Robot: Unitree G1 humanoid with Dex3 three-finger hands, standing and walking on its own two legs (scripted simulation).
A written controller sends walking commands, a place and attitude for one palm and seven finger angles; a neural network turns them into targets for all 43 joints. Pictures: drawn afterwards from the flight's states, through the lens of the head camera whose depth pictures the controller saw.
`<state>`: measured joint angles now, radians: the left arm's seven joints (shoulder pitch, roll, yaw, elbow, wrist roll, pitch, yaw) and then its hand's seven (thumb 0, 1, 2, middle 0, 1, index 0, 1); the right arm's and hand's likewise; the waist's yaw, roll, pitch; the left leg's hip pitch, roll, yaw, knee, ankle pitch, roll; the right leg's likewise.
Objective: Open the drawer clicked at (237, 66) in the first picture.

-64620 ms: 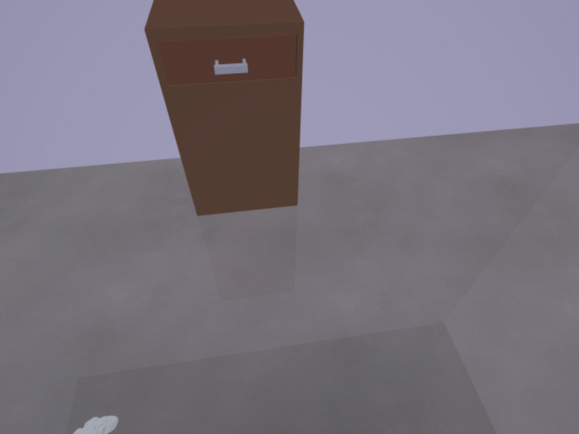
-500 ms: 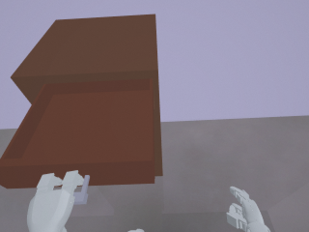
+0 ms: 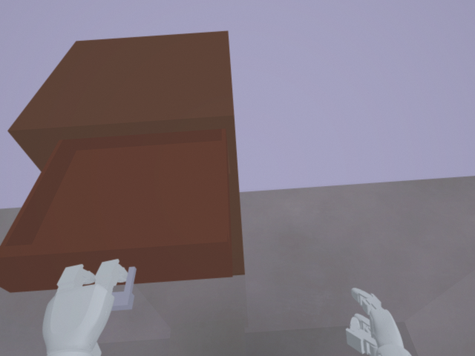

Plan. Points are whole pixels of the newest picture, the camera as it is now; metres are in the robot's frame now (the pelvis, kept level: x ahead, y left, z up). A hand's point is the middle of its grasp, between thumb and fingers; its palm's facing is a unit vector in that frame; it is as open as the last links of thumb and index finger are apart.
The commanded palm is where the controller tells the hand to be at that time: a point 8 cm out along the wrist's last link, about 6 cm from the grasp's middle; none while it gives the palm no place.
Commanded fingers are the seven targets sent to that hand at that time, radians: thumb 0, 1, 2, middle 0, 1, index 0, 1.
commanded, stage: lift the hand off the handle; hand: left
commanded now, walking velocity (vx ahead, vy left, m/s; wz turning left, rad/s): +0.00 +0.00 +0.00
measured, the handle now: (102, 288) +0.22 +0.26 +0.00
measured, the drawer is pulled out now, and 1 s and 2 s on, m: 0.28 0.22 0.21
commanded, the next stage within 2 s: open the thumb to release the handle in 0.26 s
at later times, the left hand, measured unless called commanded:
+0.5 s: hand (87, 336) +0.15 +0.25 +0.01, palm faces -0.15 -0.15 -0.98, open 13.9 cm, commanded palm +0.15 +0.24 +0.10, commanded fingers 0.00 -0.50 0.30 -0.25 -0.88 -0.25 -0.88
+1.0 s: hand (106, 300) +0.21 +0.25 -0.01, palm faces +0.00 -0.08 -1.00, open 15.8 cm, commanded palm +0.18 +0.25 +0.04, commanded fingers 0.00 -0.50 0.30 -0.15 -0.30 -0.15 -0.30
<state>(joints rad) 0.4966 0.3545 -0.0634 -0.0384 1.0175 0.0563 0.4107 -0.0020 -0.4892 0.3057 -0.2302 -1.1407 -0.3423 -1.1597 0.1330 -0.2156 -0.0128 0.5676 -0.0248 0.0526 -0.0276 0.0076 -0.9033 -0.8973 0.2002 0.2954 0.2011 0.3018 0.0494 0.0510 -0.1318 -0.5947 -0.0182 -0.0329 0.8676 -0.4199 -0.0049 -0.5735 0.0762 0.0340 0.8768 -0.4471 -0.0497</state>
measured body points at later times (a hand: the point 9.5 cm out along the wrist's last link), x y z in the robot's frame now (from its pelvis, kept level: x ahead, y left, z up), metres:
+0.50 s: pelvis +0.03 +0.01 +0.00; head +0.06 -0.01 +0.44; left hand +0.15 +0.25 +0.06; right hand +0.23 -0.21 -0.09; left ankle +0.01 +0.13 -0.70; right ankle -0.01 -0.09 -0.70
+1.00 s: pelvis -0.01 -0.01 +0.00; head +0.01 -0.03 +0.45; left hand +0.20 +0.25 +0.05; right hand +0.19 -0.23 -0.10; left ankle +0.01 +0.13 -0.70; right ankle -0.01 -0.09 -0.70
